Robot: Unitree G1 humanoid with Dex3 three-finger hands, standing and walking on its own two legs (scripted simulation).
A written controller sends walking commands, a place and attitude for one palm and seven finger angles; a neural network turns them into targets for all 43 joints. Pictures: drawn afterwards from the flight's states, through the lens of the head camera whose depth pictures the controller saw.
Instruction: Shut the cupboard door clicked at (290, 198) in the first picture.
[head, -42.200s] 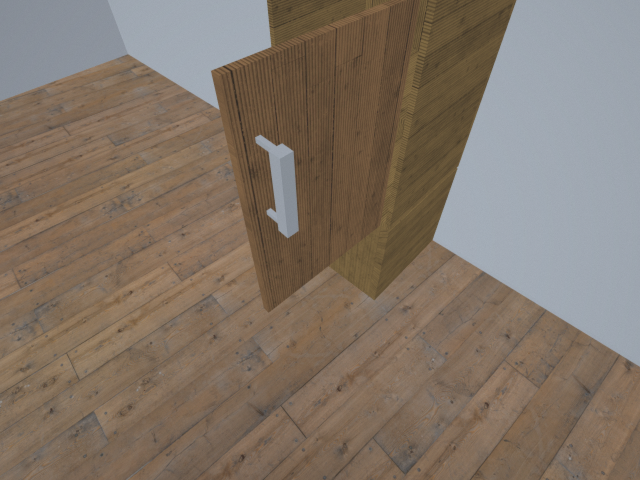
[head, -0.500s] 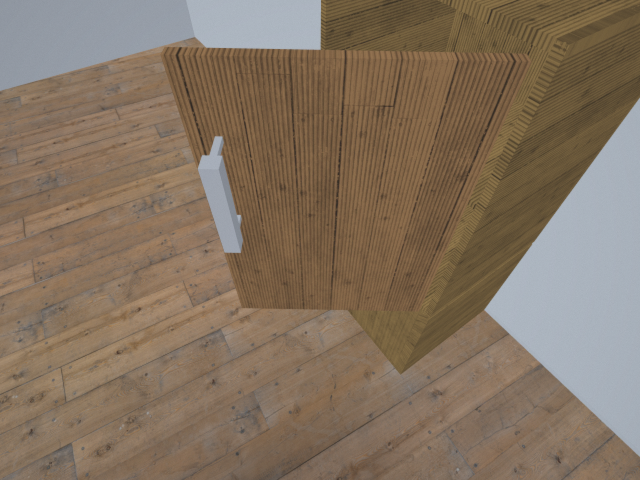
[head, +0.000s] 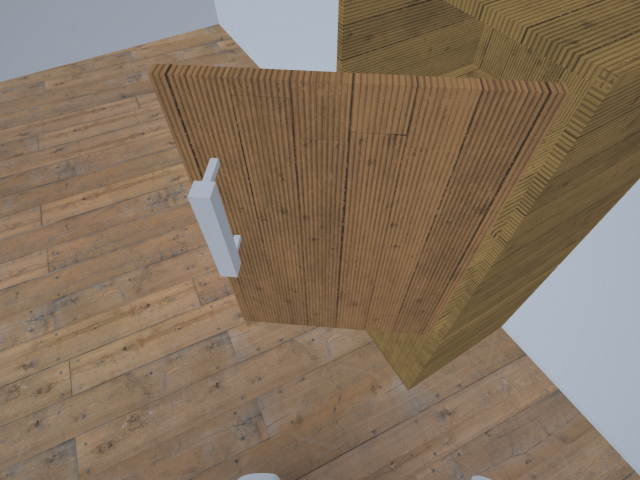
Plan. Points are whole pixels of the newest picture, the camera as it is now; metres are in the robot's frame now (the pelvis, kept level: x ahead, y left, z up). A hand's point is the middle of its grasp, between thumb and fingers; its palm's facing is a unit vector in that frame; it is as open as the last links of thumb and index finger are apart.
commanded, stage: come to a stop and stand still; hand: left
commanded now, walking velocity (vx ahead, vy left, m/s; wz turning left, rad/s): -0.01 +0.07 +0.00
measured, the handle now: (222, 221) +0.41 +0.17 +0.06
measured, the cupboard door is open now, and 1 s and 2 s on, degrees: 54 54 54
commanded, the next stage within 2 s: look again from close up in 0.62 s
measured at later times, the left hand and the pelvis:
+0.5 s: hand out of the picture -0.02 +0.22 -0.17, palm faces +0.03 -0.99 -0.16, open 7.4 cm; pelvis -0.03 +0.04 +0.01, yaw +0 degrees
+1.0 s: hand out of the picture -0.03 +0.21 -0.16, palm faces -0.01 -0.97 -0.22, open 7.4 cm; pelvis -0.02 +0.03 +0.01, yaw -1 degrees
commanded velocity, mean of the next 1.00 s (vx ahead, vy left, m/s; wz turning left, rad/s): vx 0.00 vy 0.00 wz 0.00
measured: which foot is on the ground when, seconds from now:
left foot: up 0.00-0.24, down 0.26-1.00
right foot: down 0.00-1.00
